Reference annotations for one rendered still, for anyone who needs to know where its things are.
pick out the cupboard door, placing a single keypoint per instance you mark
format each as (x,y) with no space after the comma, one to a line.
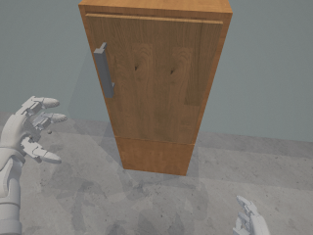
(160,69)

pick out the handle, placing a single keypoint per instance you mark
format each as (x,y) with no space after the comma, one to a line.
(103,70)

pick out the robot left hand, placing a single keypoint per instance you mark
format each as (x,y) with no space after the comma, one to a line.
(18,127)

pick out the robot right hand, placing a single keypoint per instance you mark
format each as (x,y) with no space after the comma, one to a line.
(254,222)

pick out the robot left forearm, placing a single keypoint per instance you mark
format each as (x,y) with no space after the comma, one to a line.
(11,162)

